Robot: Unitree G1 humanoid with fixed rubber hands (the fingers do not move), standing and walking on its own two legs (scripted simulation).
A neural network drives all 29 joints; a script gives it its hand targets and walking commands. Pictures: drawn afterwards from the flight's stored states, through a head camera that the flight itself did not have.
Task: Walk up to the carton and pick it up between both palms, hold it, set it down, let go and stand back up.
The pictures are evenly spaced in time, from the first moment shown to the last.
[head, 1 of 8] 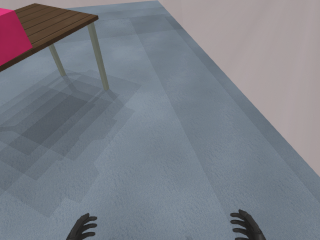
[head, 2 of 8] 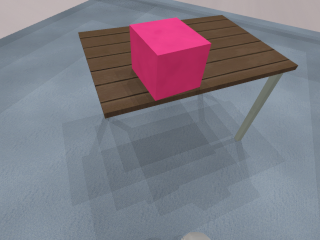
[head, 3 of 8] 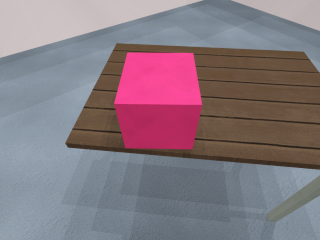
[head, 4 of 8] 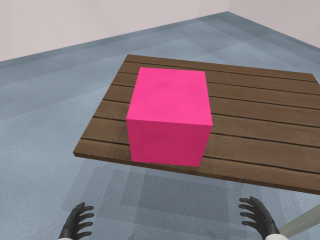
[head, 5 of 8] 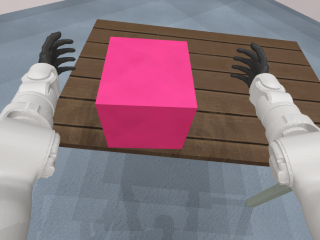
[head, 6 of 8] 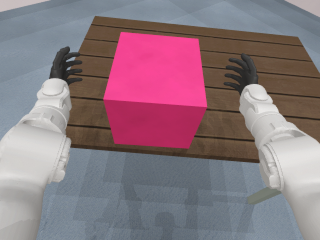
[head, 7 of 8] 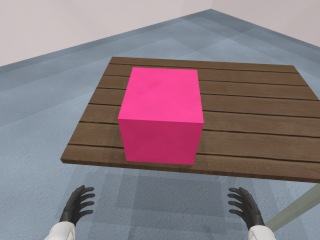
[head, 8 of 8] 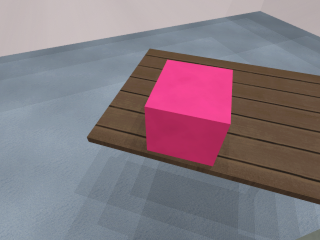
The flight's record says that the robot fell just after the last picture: no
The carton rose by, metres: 0.00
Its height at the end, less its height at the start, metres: +0.00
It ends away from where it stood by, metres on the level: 0.02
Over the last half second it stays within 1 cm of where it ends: yes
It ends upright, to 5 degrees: yes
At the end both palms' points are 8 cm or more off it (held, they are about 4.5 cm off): yes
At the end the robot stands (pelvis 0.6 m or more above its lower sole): yes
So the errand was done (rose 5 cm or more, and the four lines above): no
